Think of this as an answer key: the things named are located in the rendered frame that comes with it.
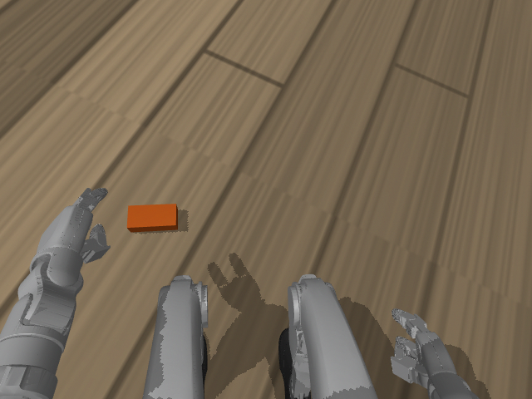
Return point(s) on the right robot hand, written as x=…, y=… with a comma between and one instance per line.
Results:
x=417, y=362

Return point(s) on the right robot arm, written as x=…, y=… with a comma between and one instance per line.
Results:
x=446, y=385

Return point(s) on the left robot hand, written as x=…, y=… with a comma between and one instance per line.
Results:
x=69, y=229

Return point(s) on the right robot foot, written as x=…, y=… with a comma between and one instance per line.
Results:
x=285, y=364

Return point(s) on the small box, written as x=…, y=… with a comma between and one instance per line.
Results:
x=152, y=217

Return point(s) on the left robot arm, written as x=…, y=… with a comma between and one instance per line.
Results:
x=36, y=331

